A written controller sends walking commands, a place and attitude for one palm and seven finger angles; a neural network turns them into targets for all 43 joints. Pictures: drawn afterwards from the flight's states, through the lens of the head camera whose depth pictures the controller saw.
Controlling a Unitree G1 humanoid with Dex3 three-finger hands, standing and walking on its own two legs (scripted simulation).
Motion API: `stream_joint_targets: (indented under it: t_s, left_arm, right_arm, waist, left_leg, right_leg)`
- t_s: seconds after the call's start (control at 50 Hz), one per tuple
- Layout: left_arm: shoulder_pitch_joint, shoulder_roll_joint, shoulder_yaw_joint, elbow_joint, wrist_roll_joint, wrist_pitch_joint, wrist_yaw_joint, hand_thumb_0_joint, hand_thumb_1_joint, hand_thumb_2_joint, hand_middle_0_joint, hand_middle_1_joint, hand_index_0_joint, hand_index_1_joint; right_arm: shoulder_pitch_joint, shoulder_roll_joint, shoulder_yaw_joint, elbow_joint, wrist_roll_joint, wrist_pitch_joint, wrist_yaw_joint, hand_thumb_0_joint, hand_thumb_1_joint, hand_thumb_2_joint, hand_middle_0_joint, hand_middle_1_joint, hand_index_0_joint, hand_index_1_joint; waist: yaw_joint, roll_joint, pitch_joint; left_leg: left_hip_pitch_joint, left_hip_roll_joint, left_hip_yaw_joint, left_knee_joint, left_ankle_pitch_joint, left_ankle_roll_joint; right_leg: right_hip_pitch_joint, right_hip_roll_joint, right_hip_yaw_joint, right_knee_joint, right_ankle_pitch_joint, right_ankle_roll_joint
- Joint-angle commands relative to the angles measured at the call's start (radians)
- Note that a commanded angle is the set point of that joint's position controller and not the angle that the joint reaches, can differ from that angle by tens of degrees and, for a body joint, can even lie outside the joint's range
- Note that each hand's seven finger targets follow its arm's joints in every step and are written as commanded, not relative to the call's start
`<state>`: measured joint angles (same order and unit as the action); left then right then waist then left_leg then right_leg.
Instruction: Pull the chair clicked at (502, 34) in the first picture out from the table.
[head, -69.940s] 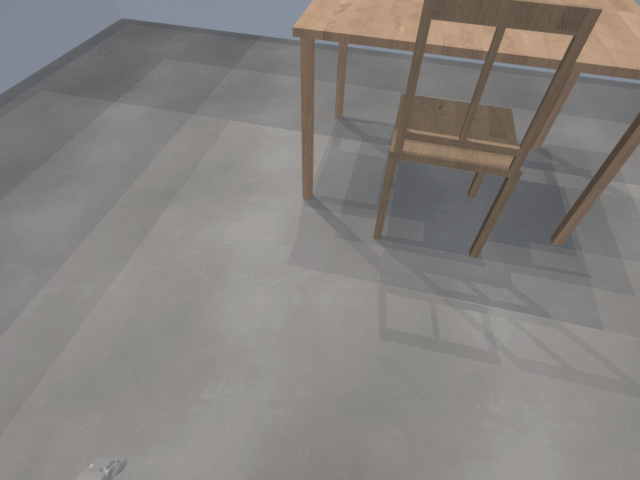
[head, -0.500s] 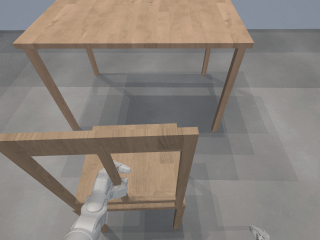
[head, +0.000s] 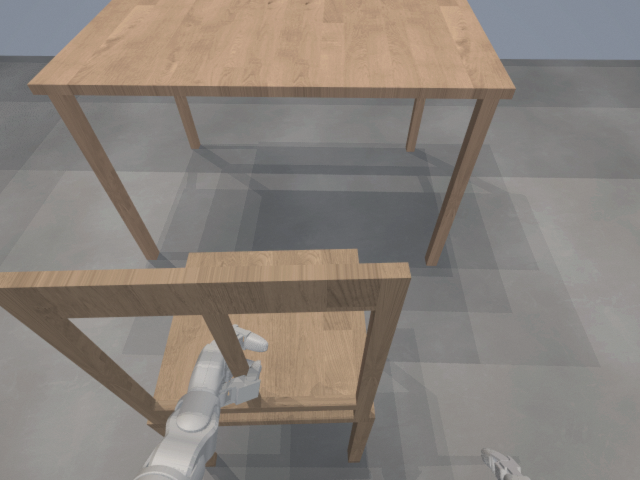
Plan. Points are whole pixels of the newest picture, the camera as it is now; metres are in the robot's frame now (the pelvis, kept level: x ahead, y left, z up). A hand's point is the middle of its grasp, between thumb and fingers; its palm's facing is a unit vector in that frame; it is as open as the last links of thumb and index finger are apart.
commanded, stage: open the thumb and straighten the fingers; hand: left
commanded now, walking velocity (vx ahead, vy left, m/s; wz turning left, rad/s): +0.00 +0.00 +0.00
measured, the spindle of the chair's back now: (238, 366) +0.28 +0.13 -0.07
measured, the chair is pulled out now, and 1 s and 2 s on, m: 0.54 0.54 0.54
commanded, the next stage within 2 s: draw the fingers out of the gap in 0.72 s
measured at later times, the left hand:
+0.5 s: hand (246, 372) +0.27 +0.12 -0.08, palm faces -0.04 -0.99 -0.13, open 14.5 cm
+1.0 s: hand (229, 400) +0.24 +0.14 -0.08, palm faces -0.03 -0.99 -0.15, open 17.4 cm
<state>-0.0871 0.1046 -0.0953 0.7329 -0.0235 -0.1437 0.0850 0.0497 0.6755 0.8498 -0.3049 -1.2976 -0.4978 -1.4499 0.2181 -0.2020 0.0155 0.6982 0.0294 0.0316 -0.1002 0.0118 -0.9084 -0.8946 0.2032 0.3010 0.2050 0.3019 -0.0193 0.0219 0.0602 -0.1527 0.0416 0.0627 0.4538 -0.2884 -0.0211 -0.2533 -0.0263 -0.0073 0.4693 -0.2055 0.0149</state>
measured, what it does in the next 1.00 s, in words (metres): stands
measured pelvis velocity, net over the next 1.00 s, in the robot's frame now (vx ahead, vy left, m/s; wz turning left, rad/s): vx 0.02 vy -0.01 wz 0.08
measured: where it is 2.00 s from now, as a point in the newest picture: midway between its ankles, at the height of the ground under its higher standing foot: outside the picture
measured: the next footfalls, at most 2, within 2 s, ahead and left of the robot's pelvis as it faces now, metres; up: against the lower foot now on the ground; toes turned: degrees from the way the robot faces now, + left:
none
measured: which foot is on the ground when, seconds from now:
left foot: down 0.00-1.00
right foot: down 0.00-1.00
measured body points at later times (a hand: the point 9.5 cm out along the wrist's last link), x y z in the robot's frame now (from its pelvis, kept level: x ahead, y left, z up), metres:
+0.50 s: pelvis +0.01 -0.01 -0.03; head +0.07 -0.02 +0.41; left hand +0.27 +0.18 -0.06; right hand +0.16 -0.25 -0.14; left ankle -0.03 +0.13 -0.74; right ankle +0.03 -0.13 -0.74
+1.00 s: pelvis +0.02 -0.01 -0.04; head +0.07 -0.01 +0.40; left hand +0.23 +0.20 -0.07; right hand +0.19 -0.25 -0.13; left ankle -0.03 +0.13 -0.74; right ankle +0.03 -0.13 -0.74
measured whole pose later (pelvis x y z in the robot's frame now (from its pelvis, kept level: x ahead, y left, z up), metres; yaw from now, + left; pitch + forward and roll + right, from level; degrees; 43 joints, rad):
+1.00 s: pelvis +0.02 -0.01 -0.04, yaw +4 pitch +12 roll +0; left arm 0.28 0.20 -0.05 0.07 -0.06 0.14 -0.01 -0.01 -0.53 0.20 -0.01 -0.01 -0.01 -0.01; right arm 0.25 -0.26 0.00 0.51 0.04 -0.10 -0.06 0.01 -0.91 -0.89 0.20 0.30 0.20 0.30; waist -0.07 0.04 -0.10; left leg -0.59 0.03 -0.02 0.88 -0.49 -0.03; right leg -0.65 -0.06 -0.07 0.87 -0.42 0.01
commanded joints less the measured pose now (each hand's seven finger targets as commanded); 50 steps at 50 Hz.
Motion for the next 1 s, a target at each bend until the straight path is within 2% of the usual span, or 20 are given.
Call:
stream_joint_targets:
  t_s: [0.0, 0.02, 0.04, 0.08, 0.12, 0.18, 0.2, 0.24, 0.32, 0.38, 0.42, 0.46, 0.48, 0.56, 0.7, 0.76, 0.8, 0.88, 0.92, 0.98]
  left_arm:
    - [-0.154, 0.097, 0.055, -0.231, -0.057, -0.024, -0.023, 0.000, 0.658, 0.783, -0.500, -1.450, -0.500, -1.450]
    - [-0.179, 0.167, 0.106, -0.312, -0.054, -0.042, -0.028, 0.000, 0.538, 0.725, -0.500, -1.450, -0.500, -1.450]
    - [-0.108, 0.193, 0.116, -0.336, -0.041, -0.040, -0.032, 0.000, 0.417, 0.667, -0.500, -1.450, -0.500, -1.450]
    - [-0.122, 0.136, 0.063, -0.411, -0.031, -0.031, -0.044, 0.000, 0.175, 0.550, -0.500, -1.450, -0.500, -1.450]
    - [-0.098, 0.135, 0.066, -0.429, -0.027, -0.007, -0.049, 0.000, -0.067, 0.433, -0.500, -1.450, -0.500, -1.450]
    - [-0.051, 0.125, 0.068, -0.447, -0.044, 0.051, -0.053, 0.000, -0.429, 0.258, -0.475, -1.378, -0.475, -1.378]
    - [-0.092, 0.178, 0.113, -0.453, -0.042, 0.063, -0.051, 0.000, -0.550, 0.200, -0.450, -1.305, -0.450, -1.305]
    - [-0.093, 0.163, 0.100, -0.501, -0.044, 0.081, -0.057, 0.000, -0.550, 0.200, -0.400, -1.160, -0.400, -1.160]
    - [-0.069, 0.109, 0.051, -0.553, -0.052, 0.112, -0.069, 0.000, -0.550, 0.200, -0.300, -0.870, -0.300, -0.870]
    - [-0.002, 0.143, 0.087, -0.575, -0.051, 0.137, -0.068, 0.000, -0.550, 0.200, -0.225, -0.652, -0.225, -0.652]
    - [-0.003, 0.147, 0.084, -0.597, -0.044, 0.155, -0.071, 0.000, -0.550, 0.200, -0.175, -0.508, -0.175, -0.508]
    - [0.015, 0.148, 0.082, -0.621, -0.036, 0.170, -0.071, 0.000, -0.550, 0.200, -0.125, -0.363, -0.125, -0.363]
    - [0.012, 0.187, 0.120, -0.602, -0.034, 0.179, -0.069, 0.000, -0.550, 0.200, -0.100, -0.290, -0.100, -0.290]
    - [0.035, 0.167, 0.097, -0.683, -0.035, 0.193, -0.074, 0.000, -0.550, 0.200, 0.000, 0.000, 0.000, 0.000]
    - [0.112, 0.162, 0.079, -0.728, -0.042, 0.228, -0.091, 0.000, -0.550, 0.200, 0.000, 0.000, 0.000, 0.000]
    - [0.085, 0.166, 0.068, -0.785, -0.037, 0.228, -0.089, 0.000, -0.550, 0.200, 0.000, 0.000, 0.000, 0.000]
    - [0.190, 0.207, 0.127, -0.729, -0.034, 0.236, -0.083, 0.000, -0.550, 0.200, 0.000, 0.000, 0.000, 0.000]
    - [0.291, 0.199, 0.113, -0.820, -0.039, 0.231, -0.093, 0.000, -0.550, 0.200, 0.000, 0.000, 0.000, 0.000]
    - [0.340, 0.173, 0.076, -0.881, -0.040, 0.228, -0.095, 0.000, -0.550, 0.200, 0.000, 0.000, 0.000, 0.000]
    - [0.402, 0.179, 0.079, -0.916, -0.041, 0.231, -0.088, 0.000, -0.550, 0.200, 0.000, 0.000, 0.000, 0.000]
  right_arm:
    - [-0.048, -0.182, -0.052, -0.134, 0.035, -0.072, 0.034, 0.000, -0.900, -0.900, 0.200, 0.300, 0.200, 0.300]
    - [-0.047, -0.178, -0.063, -0.142, 0.030, -0.091, 0.042, 0.000, -0.900, -0.900, 0.200, 0.300, 0.200, 0.300]
    - [-0.044, -0.172, -0.063, -0.148, 0.028, -0.103, 0.049, 0.000, -0.900, -0.900, 0.200, 0.300, 0.200, 0.300]
    - [-0.042, -0.160, -0.058, -0.165, 0.022, -0.124, 0.061, 0.000, -0.900, -0.900, 0.200, 0.300, 0.200, 0.300]
    - [-0.026, -0.164, -0.064, -0.172, 0.020, -0.137, 0.070, 0.000, -0.900, -0.900, 0.200, 0.300, 0.200, 0.300]
    - [-0.018, -0.178, -0.067, -0.191, 0.019, -0.150, 0.070, 0.000, -0.900, -0.900, 0.200, 0.300, 0.200, 0.300]
    - [-0.012, -0.188, -0.068, -0.188, 0.018, -0.148, 0.066, 0.000, -0.900, -0.900, 0.200, 0.300, 0.200, 0.300]
    - [-0.012, -0.185, -0.070, -0.207, 0.015, -0.158, 0.059, 0.000, -0.900, -0.900, 0.200, 0.300, 0.200, 0.300]
    - [-0.004, -0.186, -0.070, -0.223, 0.014, -0.171, 0.053, 0.000, -0.900, -0.900, 0.200, 0.300, 0.200, 0.300]
    - [0.002, -0.192, -0.070, -0.235, 0.011, -0.177, 0.048, 0.000, -0.900, -0.900, 0.200, 0.300, 0.200, 0.300]
    - [0.001, -0.193, -0.067, -0.245, 0.010, -0.174, 0.046, 0.000, -0.900, -0.900, 0.200, 0.300, 0.200, 0.300]
    - [0.000, -0.191, -0.065, -0.255, 0.008, -0.173, 0.043, 0.000, -0.900, -0.900, 0.200, 0.300, 0.200, 0.300]
    - [0.003, -0.193, -0.064, -0.251, 0.008, -0.169, 0.042, 0.000, -0.900, -0.900, 0.200, 0.300, 0.200, 0.300]
    - [0.004, -0.182, -0.059, -0.274, 0.006, -0.172, 0.036, 0.000, -0.900, -0.900, 0.200, 0.300, 0.200, 0.300]
    - [0.010, -0.188, -0.057, -0.290, 0.006, -0.176, 0.031, 0.000, -0.900, -0.900, 0.200, 0.300, 0.200, 0.300]
    - [0.011, -0.187, -0.056, -0.292, 0.006, -0.177, 0.028, 0.000, -0.900, -0.900, 0.200, 0.300, 0.200, 0.300]
    - [0.015, -0.190, -0.058, -0.293, 0.003, -0.175, 0.027, 0.000, -0.900, -0.900, 0.200, 0.300, 0.200, 0.300]
    - [-0.004, -0.182, -0.058, -0.326, 0.007, -0.174, 0.028, 0.000, -0.900, -0.900, 0.200, 0.300, 0.200, 0.300]
    - [-0.006, -0.177, -0.058, -0.341, 0.009, -0.181, 0.029, 0.000, -0.900, -0.900, 0.200, 0.300, 0.200, 0.300]
    - [-0.007, -0.177, -0.060, -0.345, 0.007, -0.188, 0.023, 0.000, -0.900, -0.900, 0.200, 0.300, 0.200, 0.300]
  waist:
    - [-0.042, -0.233, -0.178]
    - [-0.040, -0.136, -0.243]
    - [-0.021, -0.036, -0.243]
    - [-0.034, 0.019, -0.273]
    - [-0.033, 0.031, -0.306]
    - [-0.034, -0.019, -0.319]
    - [-0.039, -0.032, -0.330]
    - [-0.037, -0.003, -0.357]
    - [-0.052, -0.051, -0.380]
    - [-0.037, -0.061, -0.390]
    - [-0.044, -0.082, -0.386]
    - [-0.040, -0.057, -0.379]
    - [-0.042, -0.067, -0.370]
    - [-0.042, -0.035, -0.408]
    - [-0.054, -0.058, -0.398]
    - [-0.060, -0.015, -0.410]
    - [-0.040, -0.042, -0.393]
    - [-0.026, -0.027, -0.407]
    - [-0.032, 0.001, -0.404]
    - [-0.037, -0.023, -0.385]
  left_leg:
    - [-0.175, 0.024, -0.032, -0.012, 0.111, 0.041]
    - [-0.176, 0.008, -0.023, 0.014, 0.089, 0.043]
    - [-0.190, 0.000, -0.019, 0.025, 0.079, 0.039]
    - [-0.199, -0.010, -0.015, 0.058, 0.080, 0.037]
    - [-0.212, -0.012, -0.023, 0.088, 0.098, 0.033]
    - [-0.262, -0.015, -0.030, 0.125, 0.094, 0.031]
    - [-0.275, -0.017, -0.032, 0.136, 0.090, 0.031]
    - [-0.278, -0.022, -0.032, 0.156, 0.105, 0.033]
    - [-0.286, -0.020, -0.037, 0.201, 0.134, 0.033]
    - [-0.306, -0.022, -0.041, 0.222, 0.161, 0.033]
    - [-0.326, -0.024, -0.041, 0.235, 0.151, 0.034]
    - [-0.329, -0.025, -0.042, 0.244, 0.164, 0.035]
    - [-0.337, -0.024, -0.043, 0.254, 0.160, 0.036]
    - [-0.326, -0.028, -0.041, 0.275, 0.192, 0.038]
    - [-0.351, -0.030, -0.049, 0.308, 0.202, 0.039]
    - [-0.329, -0.031, -0.056, 0.314, 0.221, 0.038]
    - [-0.358, -0.030, -0.056, 0.322, 0.221, 0.034]
    - [-0.379, -0.033, -0.051, 0.322, 0.195, 0.034]
    - [-0.370, -0.031, -0.053, 0.332, 0.208, 0.035]
    - [-0.387, -0.032, -0.063, 0.341, 0.187, 0.035]
  right_leg:
    - [0.028, -0.047, -0.028, 0.016, 0.136, -0.023]
    - [0.028, -0.047, -0.015, 0.030, 0.113, -0.019]
    - [0.029, -0.050, -0.008, 0.044, 0.103, -0.029]
    - [-0.024, -0.040, -0.021, 0.071, 0.085, -0.028]
    - [-0.050, -0.032, -0.030, 0.105, 0.091, -0.030]
    - [-0.072, -0.028, -0.042, 0.139, 0.096, -0.025]
    - [-0.082, -0.027, -0.040, 0.152, 0.096, -0.023]
    - [-0.082, -0.027, -0.042, 0.172, 0.109, -0.025]
    - [-0.119, -0.024, -0.050, 0.207, 0.134, -0.017]
    - [-0.113, -0.025, -0.053, 0.232, 0.168, -0.019]
    - [-0.122, -0.026, -0.053, 0.241, 0.165, -0.015]
    - [-0.130, -0.027, -0.055, 0.252, 0.174, -0.017]
    - [-0.139, -0.027, -0.052, 0.254, 0.176, -0.015]
    - [-0.122, -0.030, -0.050, 0.268, 0.214, -0.015]
    - [-0.140, -0.030, -0.060, 0.284, 0.237, -0.011]
    - [-0.157, -0.032, -0.061, 0.291, 0.236, -0.015]
    - [-0.159, -0.031, -0.067, 0.303, 0.235, -0.017]
    - [-0.142, -0.036, -0.063, 0.309, 0.212, -0.019]
    - [-0.166, -0.035, -0.066, 0.312, 0.203, -0.018]
    - [-0.189, -0.031, -0.072, 0.316, 0.174, -0.017]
